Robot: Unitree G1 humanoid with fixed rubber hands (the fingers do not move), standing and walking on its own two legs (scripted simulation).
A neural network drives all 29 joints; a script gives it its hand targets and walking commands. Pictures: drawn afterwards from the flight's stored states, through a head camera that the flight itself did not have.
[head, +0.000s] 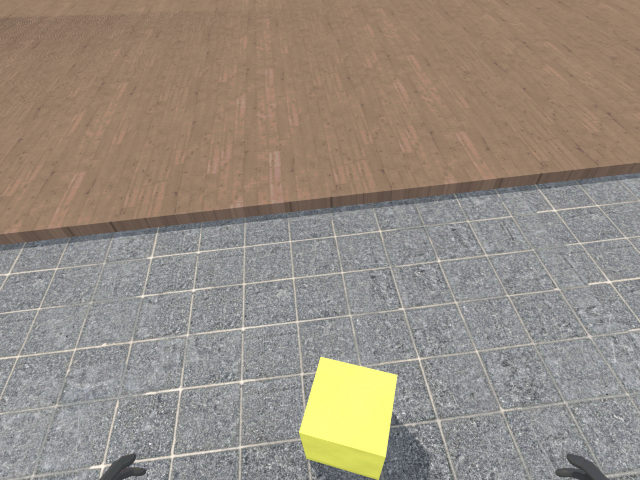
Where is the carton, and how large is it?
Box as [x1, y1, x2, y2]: [299, 357, 396, 479]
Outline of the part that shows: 320,357 299,431 306,458 378,479 385,457 396,375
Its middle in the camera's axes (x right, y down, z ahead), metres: +0.08 +0.50 +1.07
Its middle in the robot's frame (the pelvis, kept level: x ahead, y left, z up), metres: +0.39 -0.02 -0.66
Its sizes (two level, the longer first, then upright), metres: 0.210 0.200 0.250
